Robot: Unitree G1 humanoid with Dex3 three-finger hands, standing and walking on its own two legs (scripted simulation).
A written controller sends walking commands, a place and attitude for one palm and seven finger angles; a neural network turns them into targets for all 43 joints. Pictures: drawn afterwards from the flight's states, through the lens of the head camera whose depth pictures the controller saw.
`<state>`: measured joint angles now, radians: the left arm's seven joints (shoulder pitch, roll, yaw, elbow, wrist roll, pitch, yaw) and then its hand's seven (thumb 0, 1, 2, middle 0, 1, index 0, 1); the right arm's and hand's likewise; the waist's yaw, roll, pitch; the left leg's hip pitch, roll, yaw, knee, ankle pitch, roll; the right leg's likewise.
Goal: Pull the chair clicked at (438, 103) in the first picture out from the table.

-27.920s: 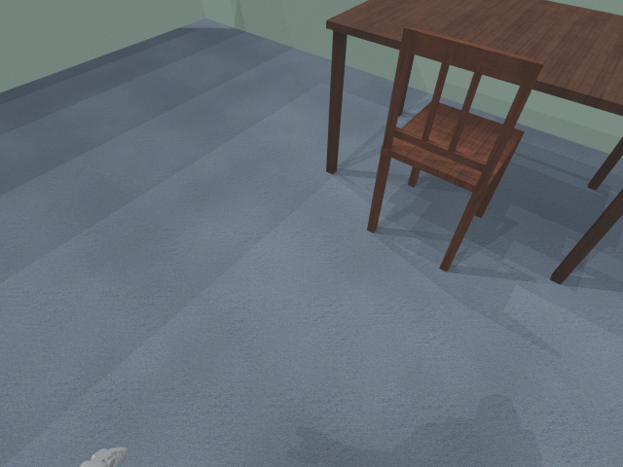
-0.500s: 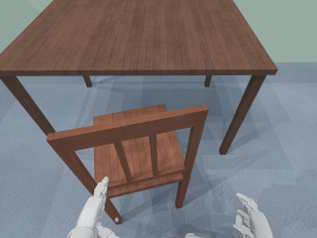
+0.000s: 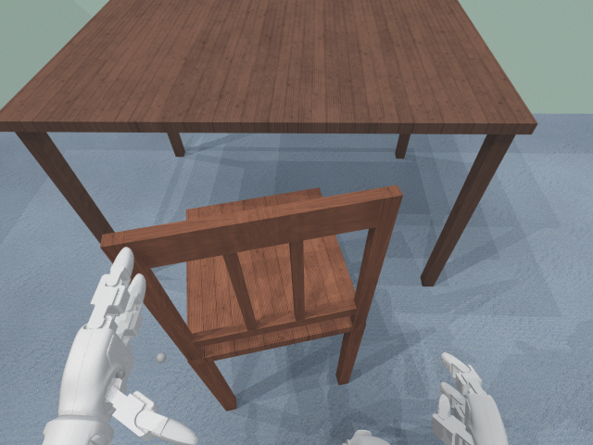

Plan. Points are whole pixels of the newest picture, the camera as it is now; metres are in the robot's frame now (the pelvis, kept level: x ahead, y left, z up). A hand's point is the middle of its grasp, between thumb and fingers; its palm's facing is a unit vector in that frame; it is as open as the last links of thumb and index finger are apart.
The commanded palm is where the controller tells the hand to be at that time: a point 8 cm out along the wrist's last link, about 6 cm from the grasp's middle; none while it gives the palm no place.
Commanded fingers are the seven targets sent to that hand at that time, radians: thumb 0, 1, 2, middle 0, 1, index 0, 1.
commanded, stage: draw the hand back to the body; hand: left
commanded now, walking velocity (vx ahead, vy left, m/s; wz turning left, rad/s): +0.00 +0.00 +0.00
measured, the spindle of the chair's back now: (242, 293) +0.36 +0.12 -0.05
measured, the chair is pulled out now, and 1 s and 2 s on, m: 0.18 0.18 0.18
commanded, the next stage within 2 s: step back with the hand held close in 1.06 s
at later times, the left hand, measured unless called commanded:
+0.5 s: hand (41, 302) +0.22 +0.25 +0.18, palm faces +0.37 -0.84 -0.40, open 12.0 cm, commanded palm +0.17 +0.29 +0.20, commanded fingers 0.00 0.61 0.76 -0.16 -0.24 -0.16 -0.24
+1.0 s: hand out of the picture +0.22 +0.27 +0.21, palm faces +0.43 -0.81 -0.40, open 7.5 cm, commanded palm +0.17 +0.31 +0.23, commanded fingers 0.00 0.90 0.90 -0.20 -0.30 -0.20 -0.30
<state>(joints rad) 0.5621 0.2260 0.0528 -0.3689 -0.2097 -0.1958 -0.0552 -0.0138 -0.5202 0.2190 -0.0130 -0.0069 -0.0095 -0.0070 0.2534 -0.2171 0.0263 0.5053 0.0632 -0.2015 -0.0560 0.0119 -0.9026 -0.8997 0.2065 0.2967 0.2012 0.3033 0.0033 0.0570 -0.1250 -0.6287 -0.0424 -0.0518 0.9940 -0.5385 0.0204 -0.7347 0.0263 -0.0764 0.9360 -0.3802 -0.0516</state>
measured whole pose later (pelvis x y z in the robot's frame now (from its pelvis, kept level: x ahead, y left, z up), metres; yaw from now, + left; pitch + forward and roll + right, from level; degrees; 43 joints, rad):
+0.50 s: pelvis +0.04 +0.01 +0.05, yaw +0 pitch -1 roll -1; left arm 0.56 0.32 0.21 -0.45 -0.05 -0.04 0.15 0.00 0.26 0.60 -0.12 -0.17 -0.12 -0.17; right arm 0.19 -0.21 0.02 0.61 0.03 -0.15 -0.08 0.01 -0.90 -0.90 0.21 0.30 0.20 0.30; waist 0.06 0.08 -0.03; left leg -0.15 -0.05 -0.06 0.57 -0.40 0.04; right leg -0.27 0.02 -0.06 0.56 -0.28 -0.03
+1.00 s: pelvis +0.03 +0.01 +0.06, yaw +0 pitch -3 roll -1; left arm 0.52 0.33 0.31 -0.44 -0.07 -0.07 0.13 0.02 0.87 0.89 -0.21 -0.30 -0.21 -0.30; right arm 0.19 -0.22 0.00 0.67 0.02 -0.15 -0.06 0.01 -0.90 -0.90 0.21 0.30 0.20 0.30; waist 0.07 0.06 0.02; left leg -0.05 -0.04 -0.05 0.44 -0.33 0.04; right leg -0.17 0.03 -0.05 0.43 -0.21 -0.03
